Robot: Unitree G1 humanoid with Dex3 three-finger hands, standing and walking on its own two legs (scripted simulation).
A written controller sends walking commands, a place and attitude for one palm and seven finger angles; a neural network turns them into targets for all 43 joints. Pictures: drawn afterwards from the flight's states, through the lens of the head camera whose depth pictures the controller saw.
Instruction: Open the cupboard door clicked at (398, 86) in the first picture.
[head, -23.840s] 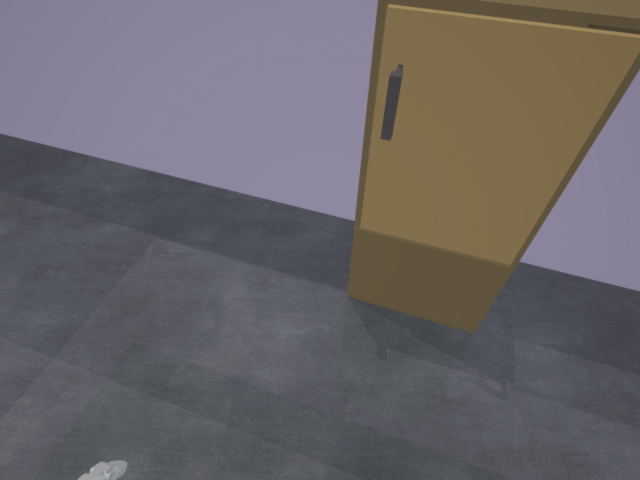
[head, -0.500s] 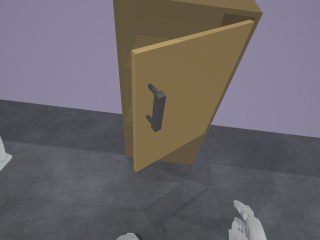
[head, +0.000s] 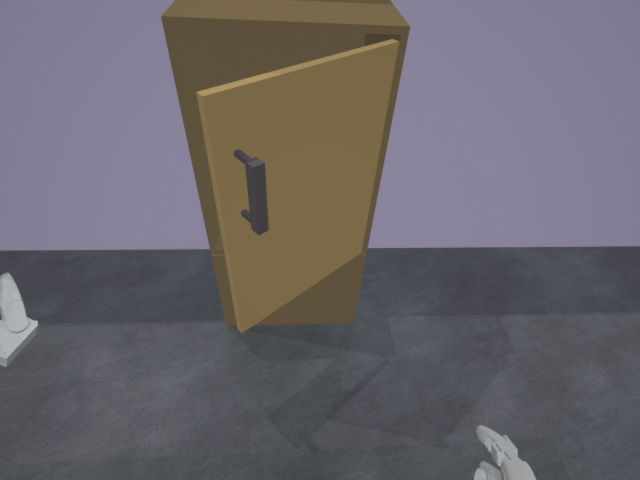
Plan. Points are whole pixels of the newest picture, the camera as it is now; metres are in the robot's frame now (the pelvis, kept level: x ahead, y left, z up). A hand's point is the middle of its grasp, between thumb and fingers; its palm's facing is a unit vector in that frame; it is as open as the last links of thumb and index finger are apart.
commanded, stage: stop stepping back and stand still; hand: left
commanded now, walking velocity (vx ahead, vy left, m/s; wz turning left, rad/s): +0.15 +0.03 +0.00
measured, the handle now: (250, 192) +0.55 +0.13 +0.08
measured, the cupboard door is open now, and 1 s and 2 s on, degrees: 39 39 39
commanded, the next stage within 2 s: let the arm hang, fingers relaxed in 0.50 s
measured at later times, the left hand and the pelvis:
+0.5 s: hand out of the picture +0.17 +0.27 +0.18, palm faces +0.44 -0.77 -0.46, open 7.5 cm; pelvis -0.02 +0.01 +0.01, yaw +1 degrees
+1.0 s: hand out of the picture -0.05 +0.20 -0.17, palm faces +0.09 -0.98 -0.18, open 7.0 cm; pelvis -0.04 +0.02 +0.01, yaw +4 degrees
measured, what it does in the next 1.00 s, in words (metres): steps on the spot: left foot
